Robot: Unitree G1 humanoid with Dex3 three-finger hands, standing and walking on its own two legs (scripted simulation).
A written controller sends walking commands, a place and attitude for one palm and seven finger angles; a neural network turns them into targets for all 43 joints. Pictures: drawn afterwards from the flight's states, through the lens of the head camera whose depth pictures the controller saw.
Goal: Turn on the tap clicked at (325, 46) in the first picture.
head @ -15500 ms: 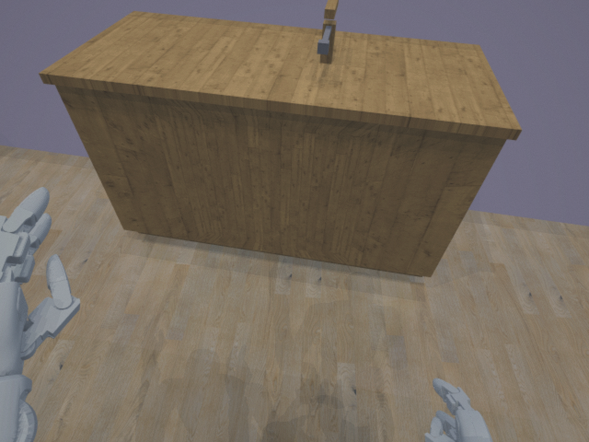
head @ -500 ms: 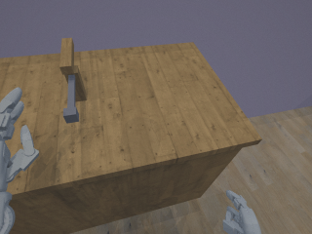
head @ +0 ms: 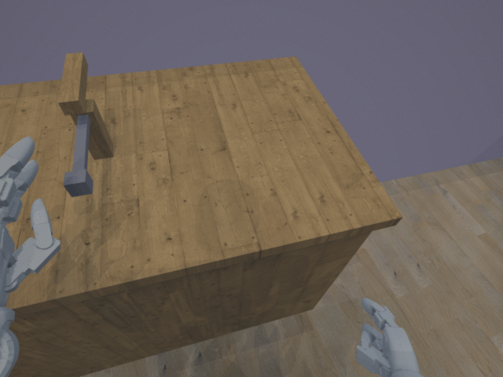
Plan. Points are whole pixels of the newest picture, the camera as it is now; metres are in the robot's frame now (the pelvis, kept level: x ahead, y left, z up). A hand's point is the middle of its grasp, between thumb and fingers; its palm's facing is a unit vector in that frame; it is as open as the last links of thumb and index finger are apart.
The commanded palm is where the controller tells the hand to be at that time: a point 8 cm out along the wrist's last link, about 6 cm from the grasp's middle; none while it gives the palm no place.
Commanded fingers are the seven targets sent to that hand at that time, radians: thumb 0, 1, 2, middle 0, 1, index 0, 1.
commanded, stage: shuffle to correct the standing spot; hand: left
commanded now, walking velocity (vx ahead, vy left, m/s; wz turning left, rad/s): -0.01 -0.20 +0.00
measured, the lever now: (78, 183) +0.34 +0.29 +0.11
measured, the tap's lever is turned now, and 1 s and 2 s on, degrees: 0 0 0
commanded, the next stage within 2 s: come to a stop and stand still in 0.34 s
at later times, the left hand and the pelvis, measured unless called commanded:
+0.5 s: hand (96, 245) +0.22 +0.20 +0.16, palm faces +0.30 -0.84 -0.44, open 7.4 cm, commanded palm +0.16 +0.24 +0.17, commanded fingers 0.00 0.90 0.90 -0.20 -0.30 -0.20 -0.30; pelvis +0.00 -0.04 -0.01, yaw +0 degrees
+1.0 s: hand (30, 268) +0.20 +0.26 +0.15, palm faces +0.35 -0.84 -0.41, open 7.4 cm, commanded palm +0.14 +0.29 +0.17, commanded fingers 0.00 0.90 0.90 -0.20 -0.30 -0.20 -0.30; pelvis -0.02 +0.01 +0.00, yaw -1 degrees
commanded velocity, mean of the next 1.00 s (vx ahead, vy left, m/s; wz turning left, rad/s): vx -0.02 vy -0.08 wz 0.00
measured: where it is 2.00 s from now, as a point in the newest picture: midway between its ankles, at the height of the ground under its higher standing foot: outside the picture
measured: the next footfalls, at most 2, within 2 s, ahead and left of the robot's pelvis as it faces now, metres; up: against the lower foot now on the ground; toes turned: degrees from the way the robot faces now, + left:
none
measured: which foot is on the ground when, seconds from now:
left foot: down 0.00-1.00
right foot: down 0.00-1.00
